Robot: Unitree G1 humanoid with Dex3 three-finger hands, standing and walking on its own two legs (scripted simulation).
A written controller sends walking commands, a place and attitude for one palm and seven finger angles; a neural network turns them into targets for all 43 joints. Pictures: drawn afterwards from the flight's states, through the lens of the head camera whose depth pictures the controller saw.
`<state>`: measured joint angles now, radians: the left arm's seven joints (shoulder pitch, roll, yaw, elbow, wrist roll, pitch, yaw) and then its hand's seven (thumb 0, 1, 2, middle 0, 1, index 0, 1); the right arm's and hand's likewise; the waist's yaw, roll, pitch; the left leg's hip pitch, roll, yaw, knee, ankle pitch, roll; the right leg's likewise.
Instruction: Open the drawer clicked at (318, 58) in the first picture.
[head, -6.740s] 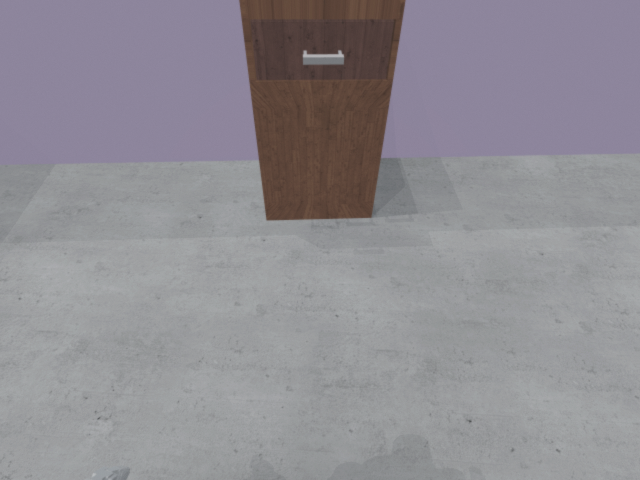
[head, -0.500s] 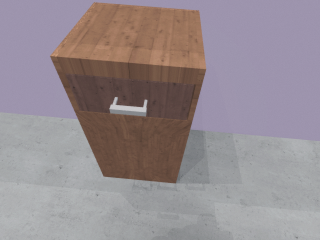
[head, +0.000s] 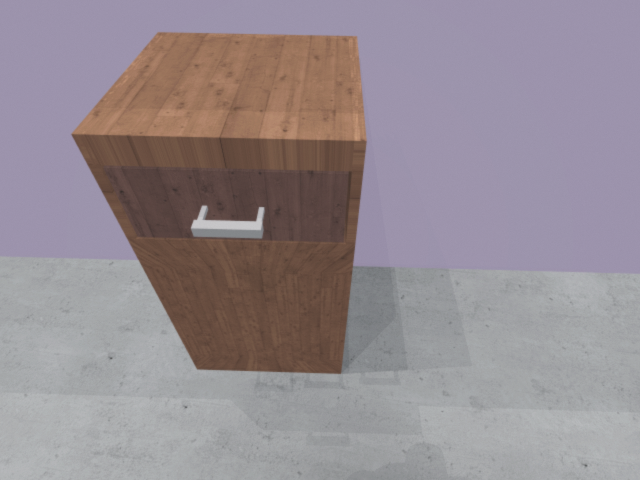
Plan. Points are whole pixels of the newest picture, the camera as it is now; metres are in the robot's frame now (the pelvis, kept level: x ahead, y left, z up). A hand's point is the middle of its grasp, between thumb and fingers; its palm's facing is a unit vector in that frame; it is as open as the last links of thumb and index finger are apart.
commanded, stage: come to a stop and stand still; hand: left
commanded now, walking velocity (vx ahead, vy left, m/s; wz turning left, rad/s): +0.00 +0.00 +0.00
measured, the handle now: (230, 220) +0.55 +0.20 -0.03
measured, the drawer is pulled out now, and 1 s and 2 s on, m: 0.00 0.00 0.00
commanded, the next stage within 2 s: look again from close up in 0.14 s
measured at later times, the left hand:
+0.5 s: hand out of the picture +0.00 +0.18 -0.19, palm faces +0.04 -0.99 -0.16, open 7.3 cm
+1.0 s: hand out of the picture -0.04 +0.20 -0.19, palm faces +0.02 -0.99 -0.16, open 7.4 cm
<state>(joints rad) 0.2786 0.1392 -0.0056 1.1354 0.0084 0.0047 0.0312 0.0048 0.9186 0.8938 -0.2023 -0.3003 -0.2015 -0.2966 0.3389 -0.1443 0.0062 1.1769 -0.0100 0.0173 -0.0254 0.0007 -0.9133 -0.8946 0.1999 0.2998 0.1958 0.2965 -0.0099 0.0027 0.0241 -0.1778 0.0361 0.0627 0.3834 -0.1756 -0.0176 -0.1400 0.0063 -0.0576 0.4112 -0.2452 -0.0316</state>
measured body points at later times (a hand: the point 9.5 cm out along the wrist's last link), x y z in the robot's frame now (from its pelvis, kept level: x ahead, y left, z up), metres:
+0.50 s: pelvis +0.00 +0.02 -0.01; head +0.00 +0.03 +0.44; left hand +0.00 +0.23 -0.17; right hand +0.02 -0.21 -0.16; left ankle +0.02 +0.13 -0.74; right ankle -0.01 -0.09 -0.74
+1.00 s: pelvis -0.01 +0.03 -0.01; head -0.02 +0.05 +0.44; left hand -0.04 +0.26 -0.17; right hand -0.01 -0.19 -0.16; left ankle +0.02 +0.13 -0.74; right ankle -0.01 -0.09 -0.74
